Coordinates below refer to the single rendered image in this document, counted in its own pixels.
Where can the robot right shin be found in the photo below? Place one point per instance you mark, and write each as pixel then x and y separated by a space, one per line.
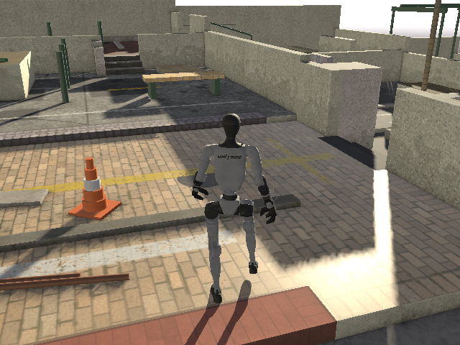
pixel 251 243

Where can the right robot upper arm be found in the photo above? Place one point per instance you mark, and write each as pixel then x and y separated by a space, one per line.
pixel 256 162

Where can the robot left hand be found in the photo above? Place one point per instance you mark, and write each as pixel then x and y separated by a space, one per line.
pixel 195 194

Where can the robot right foot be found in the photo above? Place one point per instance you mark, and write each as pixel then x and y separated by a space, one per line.
pixel 253 268

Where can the left robot upper arm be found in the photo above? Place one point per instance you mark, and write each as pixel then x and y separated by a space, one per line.
pixel 208 151

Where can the right robot forearm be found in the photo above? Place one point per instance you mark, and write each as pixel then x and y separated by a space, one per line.
pixel 265 194

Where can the robot right hand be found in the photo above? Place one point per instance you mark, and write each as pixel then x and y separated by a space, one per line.
pixel 272 212

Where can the left robot forearm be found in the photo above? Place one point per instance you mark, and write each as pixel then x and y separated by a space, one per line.
pixel 196 184

